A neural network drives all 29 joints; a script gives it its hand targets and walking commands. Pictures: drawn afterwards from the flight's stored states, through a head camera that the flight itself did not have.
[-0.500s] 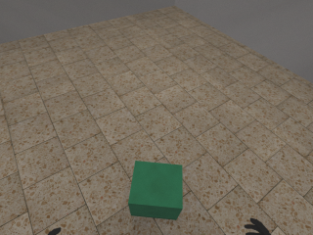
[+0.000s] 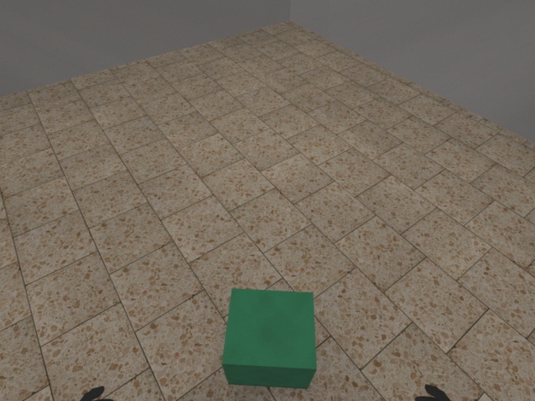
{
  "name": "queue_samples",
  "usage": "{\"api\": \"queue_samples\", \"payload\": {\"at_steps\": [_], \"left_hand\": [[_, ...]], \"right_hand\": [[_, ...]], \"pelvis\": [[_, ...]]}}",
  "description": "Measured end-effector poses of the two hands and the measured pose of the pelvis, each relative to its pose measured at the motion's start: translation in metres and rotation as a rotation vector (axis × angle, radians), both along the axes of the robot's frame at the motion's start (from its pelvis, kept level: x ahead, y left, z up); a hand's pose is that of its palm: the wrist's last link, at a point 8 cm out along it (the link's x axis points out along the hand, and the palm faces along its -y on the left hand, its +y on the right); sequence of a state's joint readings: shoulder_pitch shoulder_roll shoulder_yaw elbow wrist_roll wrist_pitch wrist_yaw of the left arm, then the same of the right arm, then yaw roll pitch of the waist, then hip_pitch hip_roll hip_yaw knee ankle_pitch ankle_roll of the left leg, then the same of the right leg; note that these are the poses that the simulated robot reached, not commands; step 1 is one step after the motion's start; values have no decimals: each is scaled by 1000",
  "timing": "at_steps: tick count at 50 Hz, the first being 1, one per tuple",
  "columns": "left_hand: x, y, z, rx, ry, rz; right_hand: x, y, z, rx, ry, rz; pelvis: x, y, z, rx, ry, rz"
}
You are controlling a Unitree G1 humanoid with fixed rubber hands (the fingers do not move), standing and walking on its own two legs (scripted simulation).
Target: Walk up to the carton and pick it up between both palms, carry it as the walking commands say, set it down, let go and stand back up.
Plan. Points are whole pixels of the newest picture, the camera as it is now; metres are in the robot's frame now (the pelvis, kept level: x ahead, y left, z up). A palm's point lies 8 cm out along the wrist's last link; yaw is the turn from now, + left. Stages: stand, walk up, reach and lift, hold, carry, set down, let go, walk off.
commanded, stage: stand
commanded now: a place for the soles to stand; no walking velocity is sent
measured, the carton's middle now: (270, 339) +0.42 -0.01 -0.66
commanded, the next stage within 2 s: reach and lift in 0.30 s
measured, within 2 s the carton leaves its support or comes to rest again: neither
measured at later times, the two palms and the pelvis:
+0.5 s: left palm out of the picture +0.13 +0.26 -0.13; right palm out of the picture +0.13 -0.28 -0.12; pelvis -0.03 +0.00 -0.02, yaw -3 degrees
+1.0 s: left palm (141, 348) +0.24 +0.25 -0.18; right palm (400, 346) +0.25 -0.26 -0.19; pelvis -0.05 +0.01 -0.08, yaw -4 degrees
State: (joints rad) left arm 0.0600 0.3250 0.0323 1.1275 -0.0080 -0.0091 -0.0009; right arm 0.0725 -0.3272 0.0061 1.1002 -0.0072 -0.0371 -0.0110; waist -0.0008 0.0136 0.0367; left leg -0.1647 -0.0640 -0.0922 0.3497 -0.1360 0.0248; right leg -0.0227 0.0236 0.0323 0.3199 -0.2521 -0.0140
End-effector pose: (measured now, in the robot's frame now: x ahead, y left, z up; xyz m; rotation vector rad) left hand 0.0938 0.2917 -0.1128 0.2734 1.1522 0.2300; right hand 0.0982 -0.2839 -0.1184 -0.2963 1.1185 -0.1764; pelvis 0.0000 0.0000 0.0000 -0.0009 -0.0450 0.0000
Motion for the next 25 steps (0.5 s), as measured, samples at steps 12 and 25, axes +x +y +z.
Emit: {"api": "queue_samples", "payload": {"at_steps": [12, 25], "left_hand": [[-27, -2, -6, -8, 70, 14], [36, -31, -18, -100, -36, -43]], "right_hand": [[-9, -6, 0, -14, 36, 7], [30, 5, 3, 30, -35, 0]], "pelvis": [[-6, -1, 1, -3, 2, 5], [-26, -4, -19, 1, 22, -45]]}}
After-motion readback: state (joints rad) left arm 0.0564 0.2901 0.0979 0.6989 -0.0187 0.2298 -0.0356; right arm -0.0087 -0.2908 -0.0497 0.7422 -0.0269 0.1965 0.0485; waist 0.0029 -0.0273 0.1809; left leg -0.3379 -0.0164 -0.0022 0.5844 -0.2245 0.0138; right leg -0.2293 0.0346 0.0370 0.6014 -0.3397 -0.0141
